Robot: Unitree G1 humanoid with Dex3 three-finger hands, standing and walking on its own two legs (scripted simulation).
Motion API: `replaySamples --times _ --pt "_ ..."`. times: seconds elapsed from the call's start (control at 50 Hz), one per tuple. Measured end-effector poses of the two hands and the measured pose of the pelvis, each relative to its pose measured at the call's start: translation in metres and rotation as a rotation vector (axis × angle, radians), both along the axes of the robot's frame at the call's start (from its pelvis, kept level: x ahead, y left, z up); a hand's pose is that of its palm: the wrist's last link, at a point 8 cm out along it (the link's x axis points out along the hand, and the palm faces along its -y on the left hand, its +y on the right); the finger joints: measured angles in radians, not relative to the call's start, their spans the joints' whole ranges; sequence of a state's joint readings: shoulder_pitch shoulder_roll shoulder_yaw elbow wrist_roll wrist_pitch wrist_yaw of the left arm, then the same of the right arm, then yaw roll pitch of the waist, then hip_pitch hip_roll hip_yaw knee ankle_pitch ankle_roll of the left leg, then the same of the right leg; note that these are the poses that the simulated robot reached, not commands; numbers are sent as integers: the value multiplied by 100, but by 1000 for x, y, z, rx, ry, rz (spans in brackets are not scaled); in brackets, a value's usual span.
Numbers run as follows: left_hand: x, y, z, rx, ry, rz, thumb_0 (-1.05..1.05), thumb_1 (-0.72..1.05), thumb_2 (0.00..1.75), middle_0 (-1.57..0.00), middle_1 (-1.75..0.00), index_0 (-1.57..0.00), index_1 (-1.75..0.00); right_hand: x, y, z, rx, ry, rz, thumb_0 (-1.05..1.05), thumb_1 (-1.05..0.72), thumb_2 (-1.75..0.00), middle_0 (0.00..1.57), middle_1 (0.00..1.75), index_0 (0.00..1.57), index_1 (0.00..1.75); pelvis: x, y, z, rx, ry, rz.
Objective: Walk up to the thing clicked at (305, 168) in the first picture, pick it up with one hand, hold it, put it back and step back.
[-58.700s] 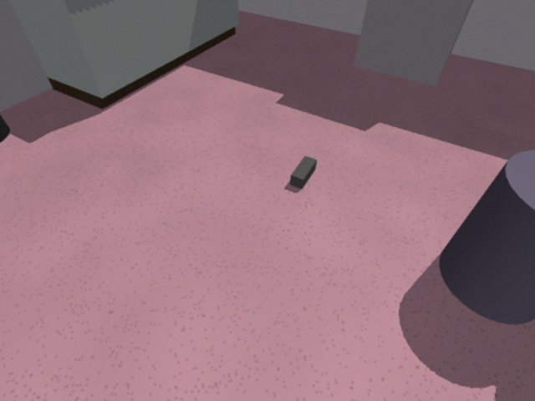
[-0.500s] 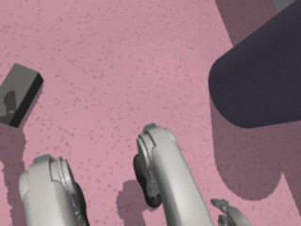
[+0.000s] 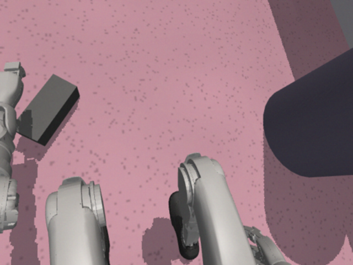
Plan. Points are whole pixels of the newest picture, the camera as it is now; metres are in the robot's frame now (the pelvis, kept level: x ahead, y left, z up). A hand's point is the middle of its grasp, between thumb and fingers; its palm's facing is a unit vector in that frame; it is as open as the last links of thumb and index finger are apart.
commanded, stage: home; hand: left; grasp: from above
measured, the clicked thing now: (49, 110) +0.54 +0.25 -0.31
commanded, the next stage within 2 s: none
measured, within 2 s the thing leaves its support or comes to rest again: neither
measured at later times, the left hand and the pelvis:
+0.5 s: hand out of the picture +0.42 +0.26 +0.01, palm faces -0.38 -0.42 -0.82, open 9.6 cm; pelvis +0.01 -0.01 +0.11, yaw +3 degrees
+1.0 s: hand out of the picture +0.28 +0.20 +0.21, palm faces +0.00 -0.92 -0.40, open 7.4 cm; pelvis +0.05 -0.01 +0.30, yaw +7 degrees
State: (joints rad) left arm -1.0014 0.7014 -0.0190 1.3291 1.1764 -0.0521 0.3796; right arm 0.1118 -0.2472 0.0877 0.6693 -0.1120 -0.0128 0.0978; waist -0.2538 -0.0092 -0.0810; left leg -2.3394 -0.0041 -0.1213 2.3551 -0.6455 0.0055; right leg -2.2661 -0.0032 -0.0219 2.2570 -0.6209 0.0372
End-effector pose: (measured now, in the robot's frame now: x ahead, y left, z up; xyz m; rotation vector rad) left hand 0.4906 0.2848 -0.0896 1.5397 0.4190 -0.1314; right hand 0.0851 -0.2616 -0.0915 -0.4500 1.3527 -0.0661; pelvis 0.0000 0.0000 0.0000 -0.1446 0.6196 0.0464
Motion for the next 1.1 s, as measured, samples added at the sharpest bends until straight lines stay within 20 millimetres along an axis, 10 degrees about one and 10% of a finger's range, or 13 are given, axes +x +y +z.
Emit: replaySamples --times 0.28,0.44,0.8,1.1 --pt "36 -23 70 -87 101 -22 0 -20 83 -23 -65 -22 -65 -25 -8 28 25 93 -112 0 -90 -89 20 30 20 30 13 -5 37 18 35 6" --pt "-35 -14 125 -285 85 85 0 23 84 -22 -48 -22 -48 -16 -19 66 41 89 -148 1 -90 -89 20 30 20 30 16 -8 84 42 26 12" --pt "-189 -26 260 -739 59 481 1 87 89 -21 -31 -22 -31 145 19 234 118 -506 6 1 -91 -89 20 30 20 30 23 -11 226 78 -149 58" --pt "-246 -45 366 -1050 72 813 1 90 90 -21 -30 -21 -30 157 31 341 134 -612 -33 1 -91 -89 20 30 20 30 63 -13 326 110 -301 76"
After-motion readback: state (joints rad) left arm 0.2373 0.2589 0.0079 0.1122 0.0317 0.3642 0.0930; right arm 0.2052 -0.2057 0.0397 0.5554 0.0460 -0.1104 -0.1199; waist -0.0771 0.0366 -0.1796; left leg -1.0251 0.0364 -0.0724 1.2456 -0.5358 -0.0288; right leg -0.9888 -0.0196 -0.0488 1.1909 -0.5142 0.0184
